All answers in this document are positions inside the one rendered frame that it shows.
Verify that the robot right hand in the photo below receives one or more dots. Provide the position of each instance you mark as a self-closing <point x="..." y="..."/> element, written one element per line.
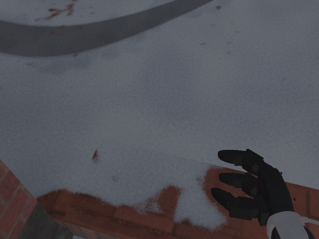
<point x="269" y="191"/>

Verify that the right robot forearm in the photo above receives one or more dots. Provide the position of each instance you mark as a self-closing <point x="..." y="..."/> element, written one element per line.
<point x="287" y="225"/>

